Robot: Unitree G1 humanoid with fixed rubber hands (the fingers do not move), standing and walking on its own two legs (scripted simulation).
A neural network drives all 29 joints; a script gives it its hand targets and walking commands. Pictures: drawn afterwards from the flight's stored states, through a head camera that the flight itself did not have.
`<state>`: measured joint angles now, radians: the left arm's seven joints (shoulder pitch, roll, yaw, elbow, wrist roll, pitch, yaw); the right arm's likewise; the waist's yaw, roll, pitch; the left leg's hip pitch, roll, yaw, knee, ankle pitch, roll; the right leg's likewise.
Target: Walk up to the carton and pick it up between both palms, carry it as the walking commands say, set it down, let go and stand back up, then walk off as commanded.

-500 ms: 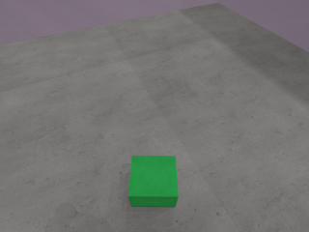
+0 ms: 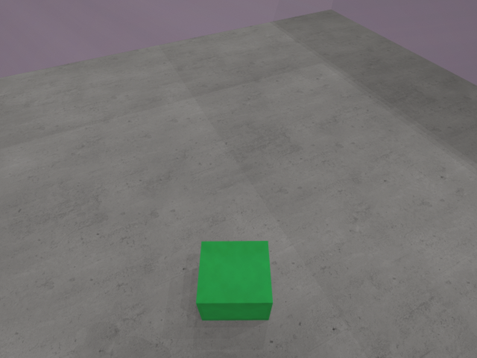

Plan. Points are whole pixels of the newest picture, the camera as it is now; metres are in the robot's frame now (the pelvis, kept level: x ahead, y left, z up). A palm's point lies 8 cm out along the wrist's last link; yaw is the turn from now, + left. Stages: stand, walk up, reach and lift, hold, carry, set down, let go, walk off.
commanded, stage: stand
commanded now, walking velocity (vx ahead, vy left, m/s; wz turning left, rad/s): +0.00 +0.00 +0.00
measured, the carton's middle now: (235, 280) +0.50 +0.04 -0.67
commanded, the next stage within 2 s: reach and lift in 0.14 s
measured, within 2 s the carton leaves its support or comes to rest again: neither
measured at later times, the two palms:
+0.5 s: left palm (114, 350) +0.16 +0.25 -0.11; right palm (369, 342) +0.17 -0.21 -0.12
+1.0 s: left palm (131, 294) +0.27 +0.25 -0.15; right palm (341, 288) +0.27 -0.19 -0.14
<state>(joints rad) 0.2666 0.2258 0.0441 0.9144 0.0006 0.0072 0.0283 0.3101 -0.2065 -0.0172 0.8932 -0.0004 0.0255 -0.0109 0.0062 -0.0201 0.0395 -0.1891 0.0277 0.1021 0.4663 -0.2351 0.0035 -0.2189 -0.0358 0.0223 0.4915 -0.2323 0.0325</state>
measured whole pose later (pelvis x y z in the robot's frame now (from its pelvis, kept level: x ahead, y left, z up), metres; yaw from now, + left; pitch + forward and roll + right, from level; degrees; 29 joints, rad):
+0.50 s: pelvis +0.00 +0.00 -0.01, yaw +1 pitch +4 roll +0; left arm 0.05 0.23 0.04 0.64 0.00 0.31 -0.07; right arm 0.05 -0.19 -0.03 0.64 0.00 0.32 0.01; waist 0.01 0.01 0.06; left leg -0.38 0.03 0.08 0.60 -0.29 0.02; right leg -0.38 -0.03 0.00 0.58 -0.27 0.03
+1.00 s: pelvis -0.03 +0.02 -0.05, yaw +1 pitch +22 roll -1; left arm -0.37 0.23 0.13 0.70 0.00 0.23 -0.07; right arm -0.31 -0.19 -0.12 0.61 0.00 0.25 0.00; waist 0.00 0.01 -0.04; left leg -0.93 0.04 0.06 0.87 -0.31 0.03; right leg -0.91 -0.04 0.00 0.82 -0.29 0.03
